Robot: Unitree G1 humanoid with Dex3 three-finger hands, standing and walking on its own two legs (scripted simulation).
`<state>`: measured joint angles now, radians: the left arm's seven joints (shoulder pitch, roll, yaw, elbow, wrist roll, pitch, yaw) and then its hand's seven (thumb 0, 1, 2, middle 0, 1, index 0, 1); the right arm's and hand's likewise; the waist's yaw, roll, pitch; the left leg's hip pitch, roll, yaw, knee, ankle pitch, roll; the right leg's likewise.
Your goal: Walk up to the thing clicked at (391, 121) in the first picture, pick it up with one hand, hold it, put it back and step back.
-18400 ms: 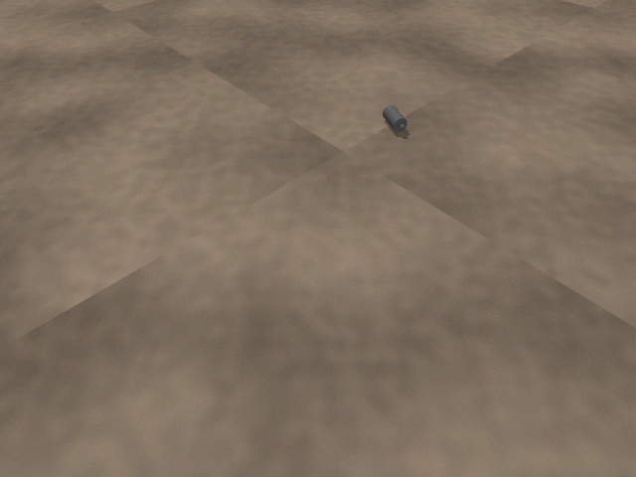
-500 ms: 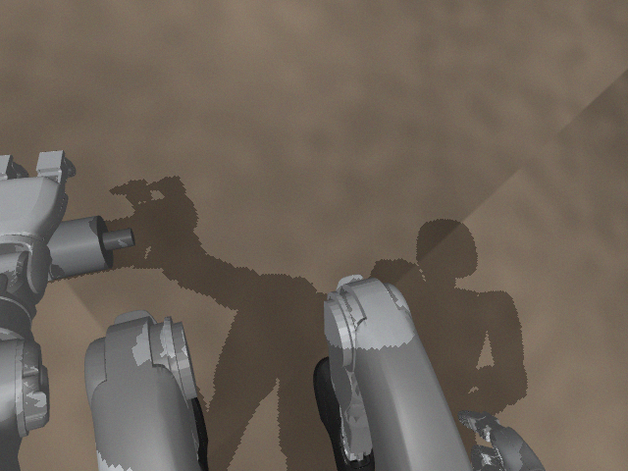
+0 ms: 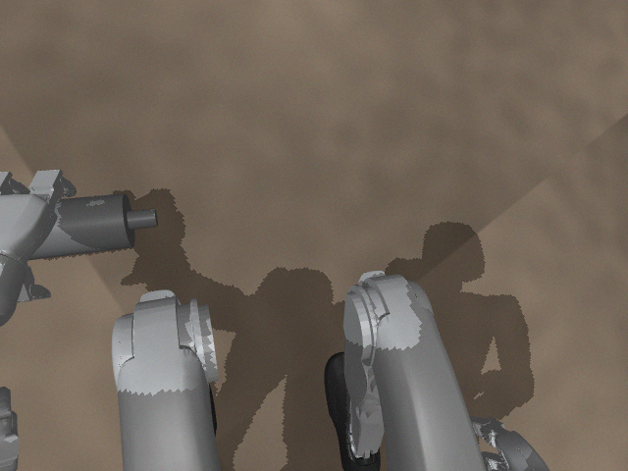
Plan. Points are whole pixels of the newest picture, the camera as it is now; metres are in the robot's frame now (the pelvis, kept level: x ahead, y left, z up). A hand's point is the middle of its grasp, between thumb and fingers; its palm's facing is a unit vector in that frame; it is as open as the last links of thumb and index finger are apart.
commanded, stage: approach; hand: left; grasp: from above
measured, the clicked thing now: (89, 224) +0.44 +0.31 -0.28
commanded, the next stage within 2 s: rest palm in 0.68 s
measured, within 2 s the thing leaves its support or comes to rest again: neither
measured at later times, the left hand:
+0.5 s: hand (47, 220) +0.42 +0.32 -0.18, palm faces -0.54 -0.12 -0.83, open 13.8 cm
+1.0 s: hand (56, 210) +0.43 +0.32 -0.19, palm faces -0.46 -0.07 -0.89, open 13.9 cm
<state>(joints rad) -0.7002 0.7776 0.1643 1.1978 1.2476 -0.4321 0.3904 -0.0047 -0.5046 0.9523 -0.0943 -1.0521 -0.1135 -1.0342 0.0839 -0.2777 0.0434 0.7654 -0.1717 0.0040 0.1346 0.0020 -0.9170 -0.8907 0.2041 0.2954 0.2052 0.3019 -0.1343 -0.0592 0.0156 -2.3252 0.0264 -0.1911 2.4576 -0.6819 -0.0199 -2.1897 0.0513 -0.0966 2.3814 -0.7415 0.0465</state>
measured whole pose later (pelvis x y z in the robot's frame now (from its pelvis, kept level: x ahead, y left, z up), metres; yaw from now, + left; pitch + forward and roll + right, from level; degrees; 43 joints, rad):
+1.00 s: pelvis -0.01 +0.00 +0.00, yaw -1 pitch +31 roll -10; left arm -1.00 0.83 0.07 1.61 1.32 -0.25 0.48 0.00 -0.50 1.01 -0.08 -1.04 -0.09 -1.04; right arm 0.05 -0.27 0.13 0.73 -0.18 -0.07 0.12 0.00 -0.91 -0.89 0.20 0.29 0.20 0.30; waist -0.26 -0.06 -0.01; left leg -2.37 0.03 -0.20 2.46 -0.65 -0.01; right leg -2.23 0.06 -0.10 2.37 -0.70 0.05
